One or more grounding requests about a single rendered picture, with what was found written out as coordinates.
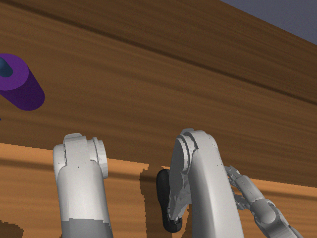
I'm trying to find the right robot arm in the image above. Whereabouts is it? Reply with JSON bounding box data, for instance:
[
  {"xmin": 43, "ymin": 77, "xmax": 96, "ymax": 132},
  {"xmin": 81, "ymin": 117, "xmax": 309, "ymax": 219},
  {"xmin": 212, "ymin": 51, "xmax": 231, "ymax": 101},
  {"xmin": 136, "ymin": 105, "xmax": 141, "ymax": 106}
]
[{"xmin": 250, "ymin": 199, "xmax": 303, "ymax": 238}]

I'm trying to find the right robot hand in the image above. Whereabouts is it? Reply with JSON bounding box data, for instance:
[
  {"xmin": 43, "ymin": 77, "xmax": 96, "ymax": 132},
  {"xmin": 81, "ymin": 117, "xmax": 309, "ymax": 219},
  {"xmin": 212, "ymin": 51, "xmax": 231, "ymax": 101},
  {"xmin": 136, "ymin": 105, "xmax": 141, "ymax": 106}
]
[{"xmin": 224, "ymin": 166, "xmax": 265, "ymax": 210}]

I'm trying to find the right robot foot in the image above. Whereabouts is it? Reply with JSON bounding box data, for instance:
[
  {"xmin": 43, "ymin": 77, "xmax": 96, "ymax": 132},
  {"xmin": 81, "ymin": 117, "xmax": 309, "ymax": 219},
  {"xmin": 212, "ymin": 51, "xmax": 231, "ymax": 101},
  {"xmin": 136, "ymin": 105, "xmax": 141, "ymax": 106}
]
[{"xmin": 156, "ymin": 169, "xmax": 182, "ymax": 233}]

